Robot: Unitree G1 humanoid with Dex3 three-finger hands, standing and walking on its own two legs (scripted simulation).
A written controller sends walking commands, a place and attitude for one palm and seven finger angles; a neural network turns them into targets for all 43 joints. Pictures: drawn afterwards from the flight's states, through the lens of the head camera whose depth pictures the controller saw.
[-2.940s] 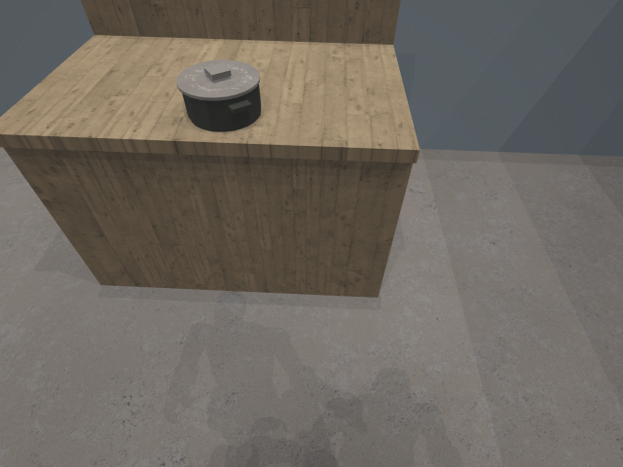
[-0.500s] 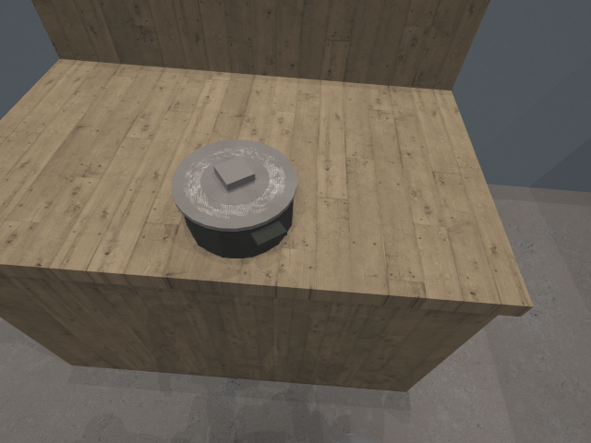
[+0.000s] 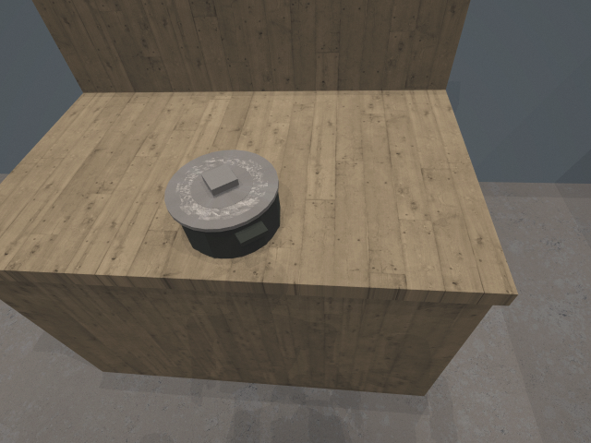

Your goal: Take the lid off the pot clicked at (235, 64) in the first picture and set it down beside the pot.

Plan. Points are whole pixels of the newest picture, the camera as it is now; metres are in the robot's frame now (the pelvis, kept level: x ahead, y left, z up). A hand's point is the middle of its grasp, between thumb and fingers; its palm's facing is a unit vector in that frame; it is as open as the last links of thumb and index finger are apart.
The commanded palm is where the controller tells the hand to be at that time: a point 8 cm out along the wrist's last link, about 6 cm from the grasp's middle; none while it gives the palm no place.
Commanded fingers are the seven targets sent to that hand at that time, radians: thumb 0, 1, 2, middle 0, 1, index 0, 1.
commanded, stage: come to a stop and stand still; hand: left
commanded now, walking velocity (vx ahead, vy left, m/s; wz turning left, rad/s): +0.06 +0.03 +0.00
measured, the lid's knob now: (220, 179) +0.53 +0.18 +0.04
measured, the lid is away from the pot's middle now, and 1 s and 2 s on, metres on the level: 0.00 0.00 0.00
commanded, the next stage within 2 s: look again from close up in 0.78 s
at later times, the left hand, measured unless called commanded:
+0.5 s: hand out of the picture +0.00 +0.25 -0.18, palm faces +0.06 -0.97 -0.22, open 7.4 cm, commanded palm none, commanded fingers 0.00 0.90 0.90 -0.20 -0.30 -0.20 -0.30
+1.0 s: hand out of the picture -0.01 +0.25 -0.18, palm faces +0.00 -0.98 -0.19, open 7.4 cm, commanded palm none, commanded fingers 0.00 0.90 0.90 -0.20 -0.30 -0.20 -0.30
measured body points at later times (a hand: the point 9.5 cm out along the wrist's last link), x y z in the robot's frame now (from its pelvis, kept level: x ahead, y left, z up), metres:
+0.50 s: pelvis +0.01 +0.07 -0.01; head +0.01 +0.06 +0.44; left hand +0.00 +0.30 -0.16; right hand +0.02 -0.15 -0.18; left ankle -0.03 +0.17 -0.75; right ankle -0.02 -0.03 -0.75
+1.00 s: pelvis +0.00 +0.08 -0.01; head +0.01 +0.08 +0.44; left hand -0.01 +0.30 -0.17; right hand -0.01 -0.13 -0.17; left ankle -0.03 +0.17 -0.75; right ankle -0.02 -0.03 -0.75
